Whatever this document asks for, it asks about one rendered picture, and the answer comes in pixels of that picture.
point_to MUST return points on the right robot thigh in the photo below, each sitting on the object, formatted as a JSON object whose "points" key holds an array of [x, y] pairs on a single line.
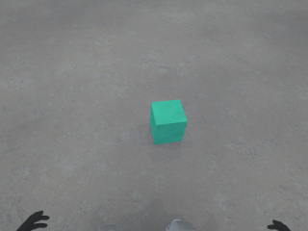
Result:
{"points": [[180, 225]]}

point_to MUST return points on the carton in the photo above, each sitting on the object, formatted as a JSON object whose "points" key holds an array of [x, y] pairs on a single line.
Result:
{"points": [[167, 121]]}

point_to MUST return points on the left robot hand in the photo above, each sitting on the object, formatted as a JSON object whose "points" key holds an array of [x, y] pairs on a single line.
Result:
{"points": [[30, 224]]}

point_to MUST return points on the right robot hand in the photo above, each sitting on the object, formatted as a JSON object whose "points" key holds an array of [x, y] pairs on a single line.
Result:
{"points": [[278, 225]]}

